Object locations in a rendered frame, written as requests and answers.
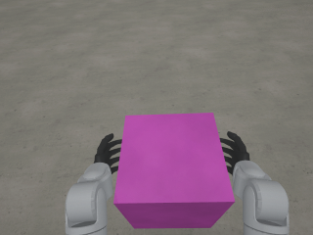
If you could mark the robot right forearm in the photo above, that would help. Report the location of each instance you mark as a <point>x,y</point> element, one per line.
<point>265,201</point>

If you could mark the robot left forearm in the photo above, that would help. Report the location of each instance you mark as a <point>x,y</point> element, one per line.
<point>86,202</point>

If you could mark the left robot hand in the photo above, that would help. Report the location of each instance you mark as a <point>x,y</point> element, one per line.
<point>104,152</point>

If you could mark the carton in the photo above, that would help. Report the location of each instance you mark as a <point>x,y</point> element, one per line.
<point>172,172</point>

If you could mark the right robot hand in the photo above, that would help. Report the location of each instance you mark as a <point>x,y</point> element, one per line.
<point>238,153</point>

